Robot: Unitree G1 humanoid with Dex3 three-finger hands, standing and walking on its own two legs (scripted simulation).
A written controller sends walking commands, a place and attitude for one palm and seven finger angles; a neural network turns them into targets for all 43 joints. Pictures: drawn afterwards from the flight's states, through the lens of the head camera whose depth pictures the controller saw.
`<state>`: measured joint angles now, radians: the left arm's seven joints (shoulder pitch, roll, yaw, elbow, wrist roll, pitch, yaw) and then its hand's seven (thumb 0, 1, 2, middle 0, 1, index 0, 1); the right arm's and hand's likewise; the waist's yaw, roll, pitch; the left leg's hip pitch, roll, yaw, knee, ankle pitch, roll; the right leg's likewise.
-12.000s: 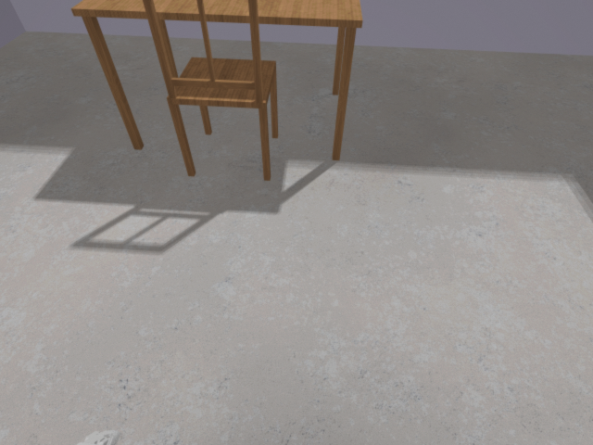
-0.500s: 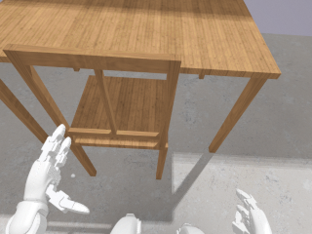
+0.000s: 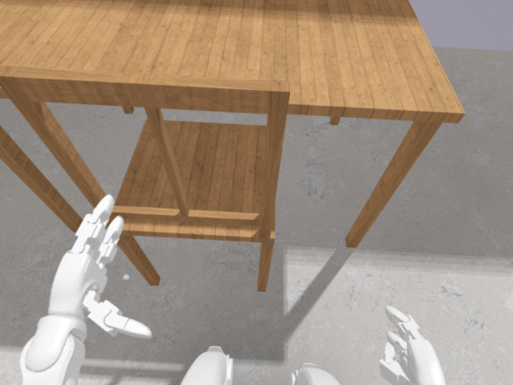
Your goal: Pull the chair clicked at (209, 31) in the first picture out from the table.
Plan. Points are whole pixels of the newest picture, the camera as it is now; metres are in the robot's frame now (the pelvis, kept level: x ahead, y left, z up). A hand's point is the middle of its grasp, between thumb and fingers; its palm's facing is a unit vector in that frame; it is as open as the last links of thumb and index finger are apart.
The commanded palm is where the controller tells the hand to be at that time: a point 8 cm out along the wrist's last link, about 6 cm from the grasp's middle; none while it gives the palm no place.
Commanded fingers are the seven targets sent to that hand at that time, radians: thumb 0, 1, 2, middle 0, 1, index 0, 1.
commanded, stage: aim the fingers beside a spindle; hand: left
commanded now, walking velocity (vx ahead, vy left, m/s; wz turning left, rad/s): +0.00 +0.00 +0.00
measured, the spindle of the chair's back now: (172, 169) +0.49 +0.19 +0.00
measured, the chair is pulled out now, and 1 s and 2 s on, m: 0.00 0.00 0.00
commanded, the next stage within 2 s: push the fingers through the gap in 1.78 s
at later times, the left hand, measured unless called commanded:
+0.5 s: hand (148, 257) +0.30 +0.18 +0.02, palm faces -0.02 -1.00 -0.04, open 16.9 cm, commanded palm +0.29 +0.24 +0.02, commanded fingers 0.00 -0.50 0.30 -0.06 -0.08 -0.06 -0.08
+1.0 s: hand (166, 238) +0.34 +0.17 +0.00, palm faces -0.03 -1.00 -0.04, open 16.9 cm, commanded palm +0.32 +0.22 +0.00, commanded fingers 0.00 -0.50 0.30 -0.06 -0.08 -0.06 -0.08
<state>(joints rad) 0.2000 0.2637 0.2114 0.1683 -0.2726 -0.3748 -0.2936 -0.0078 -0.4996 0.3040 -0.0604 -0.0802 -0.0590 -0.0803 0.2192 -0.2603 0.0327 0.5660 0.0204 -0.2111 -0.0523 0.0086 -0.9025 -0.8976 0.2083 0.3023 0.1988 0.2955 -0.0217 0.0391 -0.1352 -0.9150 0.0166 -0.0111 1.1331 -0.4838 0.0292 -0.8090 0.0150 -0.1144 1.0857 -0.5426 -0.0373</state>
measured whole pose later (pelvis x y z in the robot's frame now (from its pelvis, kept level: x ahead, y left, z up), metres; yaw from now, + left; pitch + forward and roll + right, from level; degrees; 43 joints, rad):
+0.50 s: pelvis +0.00 +0.00 -0.01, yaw -1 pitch +18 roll -2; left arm 0.03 0.25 0.21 0.30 -0.24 -0.40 -0.25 -0.01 -0.50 0.30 -0.06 -0.08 -0.06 -0.08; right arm 0.23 -0.27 0.02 0.58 0.01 -0.17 -0.04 0.01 -0.90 -0.90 0.21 0.30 0.20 0.30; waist -0.03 0.04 -0.15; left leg -1.00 0.02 0.00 1.19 -0.50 0.03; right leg -0.91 0.02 -0.10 1.16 -0.56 -0.04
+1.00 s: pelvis -0.01 +0.00 -0.03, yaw -1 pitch +21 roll -2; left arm -0.15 0.24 0.18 0.44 -0.19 -0.41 -0.19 -0.01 -0.50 0.30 -0.06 -0.08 -0.06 -0.08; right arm 0.22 -0.26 0.02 0.59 0.00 -0.11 -0.02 0.01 -0.90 -0.90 0.21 0.30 0.20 0.30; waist -0.04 0.03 -0.16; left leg -1.09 0.02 0.02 1.24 -0.51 0.04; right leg -1.00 0.01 -0.09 1.22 -0.58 -0.03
